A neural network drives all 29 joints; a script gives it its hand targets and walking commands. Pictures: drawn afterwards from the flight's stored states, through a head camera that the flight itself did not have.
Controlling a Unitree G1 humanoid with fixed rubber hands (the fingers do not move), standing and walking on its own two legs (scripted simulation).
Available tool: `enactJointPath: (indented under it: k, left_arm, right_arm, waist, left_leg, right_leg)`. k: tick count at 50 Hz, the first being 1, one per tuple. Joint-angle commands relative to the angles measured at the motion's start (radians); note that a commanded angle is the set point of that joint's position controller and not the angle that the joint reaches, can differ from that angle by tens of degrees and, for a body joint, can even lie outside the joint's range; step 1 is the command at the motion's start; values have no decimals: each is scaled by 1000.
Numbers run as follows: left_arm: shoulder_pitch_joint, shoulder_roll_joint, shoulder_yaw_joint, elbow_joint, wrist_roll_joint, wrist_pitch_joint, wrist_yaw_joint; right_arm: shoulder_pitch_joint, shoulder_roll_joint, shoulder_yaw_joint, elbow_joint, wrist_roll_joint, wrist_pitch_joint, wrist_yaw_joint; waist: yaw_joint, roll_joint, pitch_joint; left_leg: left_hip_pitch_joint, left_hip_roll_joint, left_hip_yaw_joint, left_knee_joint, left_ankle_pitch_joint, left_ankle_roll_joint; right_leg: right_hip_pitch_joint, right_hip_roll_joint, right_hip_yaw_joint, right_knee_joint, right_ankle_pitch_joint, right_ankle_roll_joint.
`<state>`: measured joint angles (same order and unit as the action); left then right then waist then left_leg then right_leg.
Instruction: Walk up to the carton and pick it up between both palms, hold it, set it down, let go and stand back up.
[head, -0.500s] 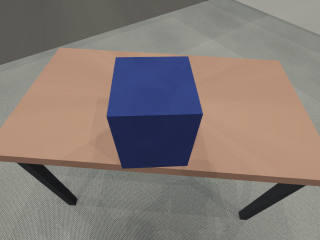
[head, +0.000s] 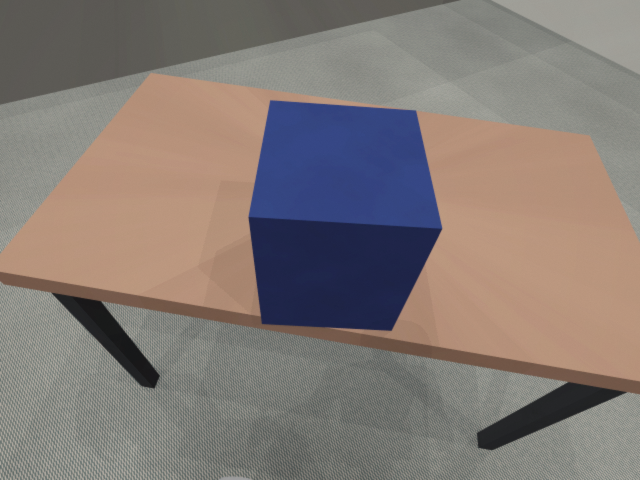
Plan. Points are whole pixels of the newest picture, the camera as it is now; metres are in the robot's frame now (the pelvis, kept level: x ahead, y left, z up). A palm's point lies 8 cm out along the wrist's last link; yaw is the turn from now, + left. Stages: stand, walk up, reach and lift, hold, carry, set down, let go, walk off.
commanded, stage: walk up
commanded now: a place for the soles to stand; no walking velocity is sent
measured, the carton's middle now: (334, 222) +0.43 -0.03 +0.05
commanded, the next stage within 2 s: reach and lift in 0.32 s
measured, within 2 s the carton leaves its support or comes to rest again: neither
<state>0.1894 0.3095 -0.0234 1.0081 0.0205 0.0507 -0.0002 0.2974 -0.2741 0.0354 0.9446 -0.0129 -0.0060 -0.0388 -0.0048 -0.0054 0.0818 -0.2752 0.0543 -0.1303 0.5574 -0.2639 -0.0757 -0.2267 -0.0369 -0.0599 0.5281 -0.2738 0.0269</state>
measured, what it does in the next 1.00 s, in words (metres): stands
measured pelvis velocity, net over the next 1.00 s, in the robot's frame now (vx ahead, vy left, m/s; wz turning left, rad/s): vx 0.02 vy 0.02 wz -0.02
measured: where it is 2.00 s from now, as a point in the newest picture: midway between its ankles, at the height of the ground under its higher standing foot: outside the picture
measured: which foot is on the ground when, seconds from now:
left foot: down 0.00-1.00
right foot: down 0.00-1.00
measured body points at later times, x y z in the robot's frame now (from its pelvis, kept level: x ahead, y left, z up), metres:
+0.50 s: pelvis -0.02 -0.01 -0.03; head +0.04 +0.01 +0.41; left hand +0.17 +0.28 -0.13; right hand +0.18 -0.27 -0.13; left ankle +0.03 +0.17 -0.73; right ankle +0.01 -0.14 -0.73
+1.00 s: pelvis +0.02 +0.02 +0.01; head +0.04 +0.02 +0.46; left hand +0.22 +0.25 -0.07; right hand +0.22 -0.23 -0.08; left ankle +0.03 +0.17 -0.73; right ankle +0.00 -0.14 -0.73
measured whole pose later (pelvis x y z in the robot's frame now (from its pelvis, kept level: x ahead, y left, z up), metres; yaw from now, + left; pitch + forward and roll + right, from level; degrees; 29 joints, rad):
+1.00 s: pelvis +0.02 +0.02 +0.01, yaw -1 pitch -4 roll -1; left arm 0.11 0.18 0.05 0.41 0.04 0.38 0.01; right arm 0.02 -0.24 -0.05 0.83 -0.03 -0.14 0.06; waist 0.01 0.01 0.10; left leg -0.14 0.09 0.00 0.47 -0.26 -0.07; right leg -0.10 -0.05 -0.02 0.43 -0.26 0.05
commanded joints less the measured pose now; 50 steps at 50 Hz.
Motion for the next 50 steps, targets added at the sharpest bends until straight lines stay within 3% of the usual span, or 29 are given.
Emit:
enactJointPath:
  k: [1, 2, 4, 5, 8, 11, 12, 13, 14, 16, 17, 18, 19, 20, 21, 22, 23, 25, 26, 27, 29, 30, 32, 33, 34, 37, 40, 46, 50]
  left_arm:
    - [48, 123, 24, -26, 2, -6, 6]
    - [44, 128, 23, -33, -1, -8, 4]
    - [56, 144, 24, -37, -6, -9, 5]
    - [36, 157, 27, -37, -9, -9, 8]
    - [10, 160, 25, -38, -11, -7, 6]
    - [24, 135, 21, -52, -5, 2, 5]
    - [36, 141, 22, -43, -4, 3, 3]
    - [48, 135, 21, -47, -6, 4, 3]
    - [68, 141, 22, -40, -4, 3, 3]
    - [43, 149, 27, -53, -4, 4, 3]
    - [-612, 281, 87, -517, -17, 190, 9]
    - [-488, 247, 71, -584, -7, 300, 34]
    - [-457, 237, 69, -655, -5, 357, 34]
    - [-374, 193, 66, -623, -6, 416, 33]
    - [-329, 180, 66, -654, -1, 454, 26]
    - [-255, 158, 79, -655, 15, 491, 25]
    - [-183, 133, 92, -648, 38, 531, 15]
    - [-87, 112, 126, -632, 67, 571, -3]
    - [-30, 107, 140, -615, 78, 578, -10]
    - [-12, 98, 163, -617, 93, 569, -8]
    - [14, 82, 185, -609, 91, 549, -9]
    - [17, 75, 191, -604, 92, 530, -8]
    - [-30, 75, 192, -589, 91, 478, 1]
    - [-104, 59, 194, -576, 103, 462, -10]
    - [-148, 77, 199, -595, 99, 439, -10]
    - [-253, 51, 186, -648, 60, 384, -3]
    - [-271, 23, 153, -695, 31, 344, 14]
    - [-106, -58, 85, -683, 16, 311, 18]
    - [-2, -103, 78, -691, 38, 310, 13]
  right_arm:
    - [16, -171, -43, -52, 5, -7, -5]
    - [5, -167, -41, -54, 3, -4, -7]
    - [7, -163, -41, -65, 4, 2, -5]
    - [27, -147, -37, -63, 5, 1, -5]
    - [47, -116, -28, -60, -3, -6, -8]
    - [50, -168, -42, -75, 3, -12, -12]
    - [45, -171, -46, -76, 4, -10, -13]
    - [30, -194, -51, -79, 3, -6, -14]
    - [18, -182, -49, -84, 3, -3, -13]
    - [28, -183, -49, -85, 3, -2, -14]
    - [-628, -80, -209, -172, -114, -75, 26]
    - [-510, -107, -226, -120, -160, -72, 57]
    - [-502, -107, -212, -145, -142, -67, 71]
    - [-487, -115, -214, -130, -124, -43, 81]
    - [-438, -128, -214, -125, -97, -35, 87]
    - [-376, -134, -185, -107, -55, -34, 92]
    - [-317, -144, -179, -69, -17, -21, 88]
    - [-245, -146, -127, -35, 21, -9, 82]
    - [-241, -148, -114, -40, 54, -8, 71]
    - [-255, -171, -93, -50, 75, -16, 69]
    - [-289, -192, -74, -74, 74, -33, 67]
    - [-315, -179, -55, -117, 73, -46, 65]
    - [-367, -159, -41, -188, 29, -76, 63]
    - [-378, -129, -35, -223, -6, -84, 71]
    - [-394, -112, -73, -260, -34, -90, 78]
    - [-406, -67, -131, -309, -88, -101, 88]
    - [-379, -68, -157, -294, -84, -109, 101]
    - [-302, -142, -145, -184, -14, -157, 101]
    - [-281, -185, -113, -193, 15, -168, 98]
  waist:
    - [12, 92, -59]
    - [14, 97, -32]
    - [13, 46, -36]
    - [-7, 11, -21]
    - [-15, -14, -26]
    - [-7, 34, -55]
    - [-1, 6, -50]
    - [3, 49, -39]
    - [12, 44, -28]
    - [12, 15, -28]
    - [-67, 15, -113]
    - [-61, 14, -9]
    - [-67, -12, -75]
    - [-62, -10, -98]
    - [-56, 10, -175]
    - [-23, 65, -199]
    - [-18, 86, -205]
    - [-23, 90, -196]
    - [-30, 48, -195]
    - [-5, 29, -171]
    - [9, -10, -129]
    - [34, -40, -110]
    - [37, -64, -75]
    - [53, -34, -25]
    - [62, -42, -21]
    - [46, -30, -65]
    - [23, 19, -149]
    - [-6, 36, -183]
    - [8, 16, -127]
  left_leg:
    - [-71, 64, -102, -154, 68, 139]
    - [-78, 40, -68, -128, 49, 128]
    - [-66, 5, -53, -68, 73, 115]
    - [-81, -12, -39, -57, 52, 108]
    - [-16, -34, -2, -7, 159, 98]
    - [-58, 22, -93, -46, 215, 126]
    - [-64, 30, -111, -62, 200, 128]
    - [-91, 27, -107, -56, 168, 129]
    - [-99, 17, -118, -64, 119, 123]
    - [-115, 2, -116, -48, 142, 115]
    - [-199, -34, 192, 84, -148, 25]
    - [-236, -35, 243, 88, -267, 23]
    - [-205, -32, 244, 100, -245, 25]
    - [-195, -24, 235, 117, -171, 18]
    - [-145, -21, 236, 127, -130, 8]
    - [-74, -26, 236, 114, -109, -1]
    - [8, -23, 236, 104, -75, -12]
    - [123, -47, 240, 90, 102, -24]
    - [162, -54, 230, 66, 179, -21]
    - [199, -68, 228, 47, 249, -18]
    - [227, -87, 222, -6, 302, 1]
    - [225, -95, 233, -34, 266, 10]
    - [180, -103, 245, -67, 225, 35]
    - [98, -92, 251, -76, 118, 28]
    - [92, -82, 258, -71, 66, 35]
    - [109, -58, 263, -71, 6, 41]
    - [161, -53, 250, -72, 34, 30]
    - [362, -70, 189, -93, 299, 4]
    - [388, -74, 172, -153, 422, 2]
  right_leg:
    - [62, -37, 46, -69, -48, -47]
    - [38, -44, 56, -93, -68, -55]
    - [21, -67, 73, -137, -62, -65]
    - [5, -72, 89, -156, -97, -76]
    - [-23, -97, 74, -161, -16, -86]
    - [28, -51, 19, -81, -8, -65]
    - [35, -44, 11, -73, -21, -58]
    - [31, -48, 18, -66, -12, -59]
    - [29, -55, 21, -79, -50, -61]
    - [45, -61, 24, -77, -44, -66]
    - [-189, 7, -19, 105, -247, -58]
    - [-198, 2, -23, 140, -315, -64]
    - [-162, 2, -26, 145, -285, -65]
    - [-130, 4, -39, 175, -163, -57]
    - [-108, 4, -45, 172, -84, -52]
    - [-110, 9, -50, 159, -45, -55]
    - [-127, 8, -49, 122, -26, -66]
    - [-77, 37, -67, 76, 155, -56]
    - [-14, 46, -68, 37, 224, -47]
    - [0, 63, -72, 23, 294, -31]
    - [45, 74, -64, -19, 363, -17]
    - [49, 73, -53, -52, 345, -7]
    - [74, 66, -43, -73, 344, 4]
    - [72, 69, -40, -95, 166, -15]
    - [38, 61, -30, -113, 85, -16]
    - [-44, 48, -17, -127, 20, -8]
    - [-46, 47, -16, -119, 62, -8]
    - [6, 93, -61, -168, 216, -8]
    - [95, 118, -68, -216, 296, -16]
